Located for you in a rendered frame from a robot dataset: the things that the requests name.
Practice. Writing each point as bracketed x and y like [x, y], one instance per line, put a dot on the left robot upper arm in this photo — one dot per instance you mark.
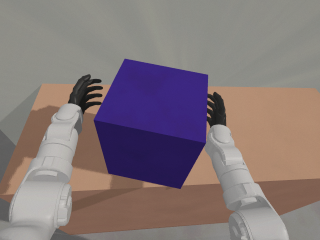
[39, 209]

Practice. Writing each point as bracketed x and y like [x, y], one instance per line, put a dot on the right robot upper arm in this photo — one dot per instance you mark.
[256, 224]

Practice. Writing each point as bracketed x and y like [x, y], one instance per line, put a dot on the pedestal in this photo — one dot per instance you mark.
[276, 130]

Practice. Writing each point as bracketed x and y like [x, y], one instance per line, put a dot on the left robot hand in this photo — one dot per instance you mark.
[80, 96]

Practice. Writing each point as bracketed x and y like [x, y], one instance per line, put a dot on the right robot hand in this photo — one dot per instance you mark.
[217, 114]

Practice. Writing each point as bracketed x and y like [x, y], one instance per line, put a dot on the robot right forearm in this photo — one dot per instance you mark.
[239, 190]

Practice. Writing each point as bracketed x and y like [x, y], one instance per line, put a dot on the carton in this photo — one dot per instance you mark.
[152, 123]

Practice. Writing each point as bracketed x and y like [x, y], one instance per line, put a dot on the robot left forearm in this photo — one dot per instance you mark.
[53, 161]

